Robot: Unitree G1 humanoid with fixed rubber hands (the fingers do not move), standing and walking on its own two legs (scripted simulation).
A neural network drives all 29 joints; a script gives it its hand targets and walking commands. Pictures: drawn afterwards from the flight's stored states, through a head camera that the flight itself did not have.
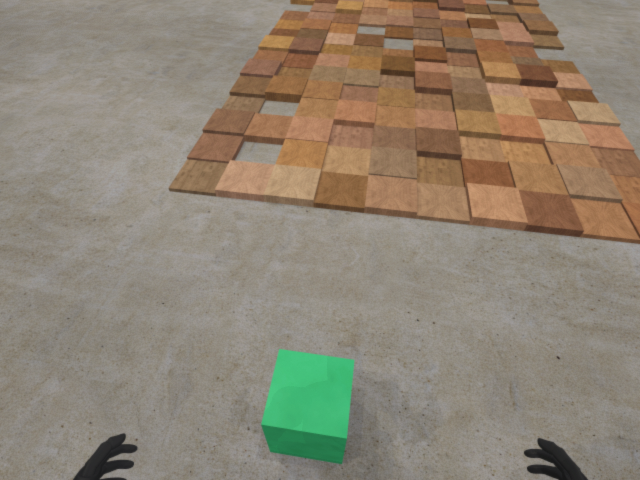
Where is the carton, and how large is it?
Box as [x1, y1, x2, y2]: [261, 349, 353, 463]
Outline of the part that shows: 279,349 261,423 270,451 341,463 347,432 353,360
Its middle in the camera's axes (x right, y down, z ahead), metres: -0.03 +0.48 +1.09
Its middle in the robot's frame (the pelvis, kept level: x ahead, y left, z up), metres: +0.43 +0.04 -0.65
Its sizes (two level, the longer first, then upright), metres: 0.210 0.200 0.250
